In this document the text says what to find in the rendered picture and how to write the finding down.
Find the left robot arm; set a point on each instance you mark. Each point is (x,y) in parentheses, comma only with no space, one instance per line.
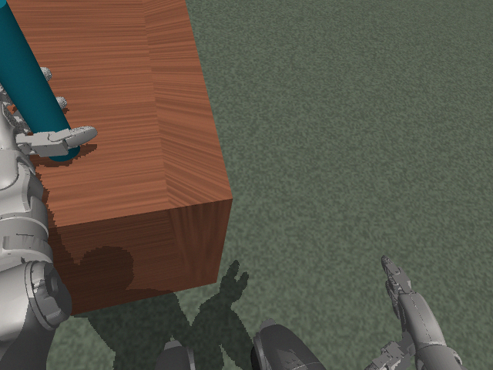
(33,299)

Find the left robot hand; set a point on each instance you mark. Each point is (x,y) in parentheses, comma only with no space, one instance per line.
(14,131)

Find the right robot arm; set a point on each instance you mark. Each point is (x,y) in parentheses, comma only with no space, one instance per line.
(438,357)

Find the can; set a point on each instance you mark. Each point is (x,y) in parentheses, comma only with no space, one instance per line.
(25,83)

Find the right robot hand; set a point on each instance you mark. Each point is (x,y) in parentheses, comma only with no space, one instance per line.
(419,325)

